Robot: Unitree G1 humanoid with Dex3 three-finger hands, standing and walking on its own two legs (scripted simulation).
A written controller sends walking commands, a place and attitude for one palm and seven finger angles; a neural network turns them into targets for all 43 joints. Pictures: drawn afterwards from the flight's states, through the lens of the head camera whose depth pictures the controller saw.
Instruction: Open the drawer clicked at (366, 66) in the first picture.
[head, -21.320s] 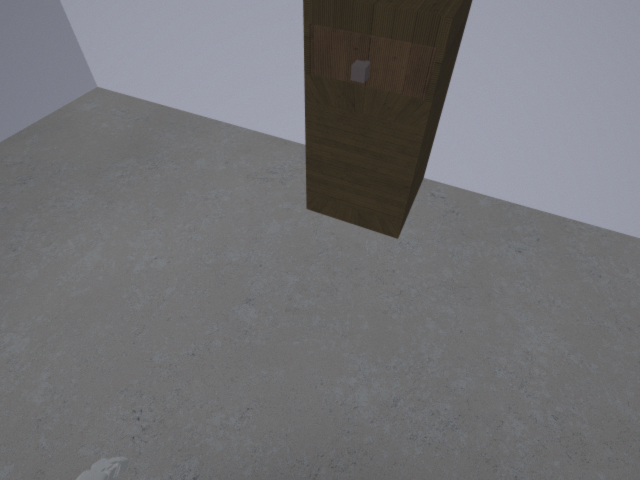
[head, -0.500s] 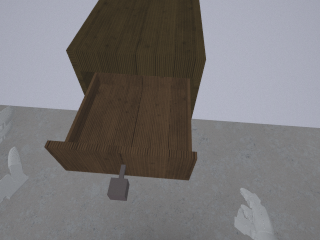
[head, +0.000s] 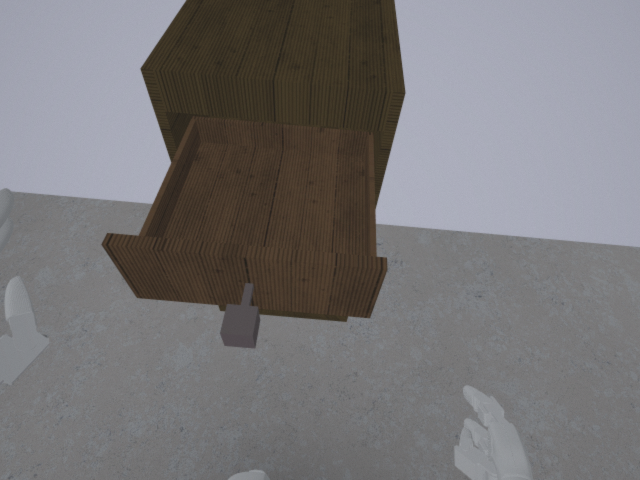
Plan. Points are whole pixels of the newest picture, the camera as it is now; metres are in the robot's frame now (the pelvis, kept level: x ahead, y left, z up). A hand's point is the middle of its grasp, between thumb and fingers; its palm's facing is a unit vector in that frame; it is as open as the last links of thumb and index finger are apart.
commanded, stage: step back with the hand held close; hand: left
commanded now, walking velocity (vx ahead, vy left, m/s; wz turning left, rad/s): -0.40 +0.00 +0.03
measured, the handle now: (244, 312) +0.34 +0.13 -0.04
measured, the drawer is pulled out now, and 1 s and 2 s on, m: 0.30 0.30 0.30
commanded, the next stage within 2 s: stop stepping back and stand still in 0.20 s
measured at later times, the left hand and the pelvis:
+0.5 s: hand out of the picture +0.06 +0.22 +0.17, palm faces +0.34 -0.81 -0.48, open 7.4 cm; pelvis -0.13 -0.02 +0.00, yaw +1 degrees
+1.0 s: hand out of the picture +0.01 +0.21 +0.17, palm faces +0.38 -0.82 -0.43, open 7.4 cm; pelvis -0.18 -0.03 +0.00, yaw +2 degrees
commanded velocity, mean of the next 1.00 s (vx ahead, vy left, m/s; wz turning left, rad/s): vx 0.01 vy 0.00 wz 0.02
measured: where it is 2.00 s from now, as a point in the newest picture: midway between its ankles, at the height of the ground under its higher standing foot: outside the picture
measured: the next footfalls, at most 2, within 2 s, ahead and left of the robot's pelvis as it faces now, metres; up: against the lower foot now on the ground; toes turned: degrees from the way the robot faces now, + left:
right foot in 0.02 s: -0.01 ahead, -0.14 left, +0.00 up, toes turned -3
left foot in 0.34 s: -0.13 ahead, +0.08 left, +0.00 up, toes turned +4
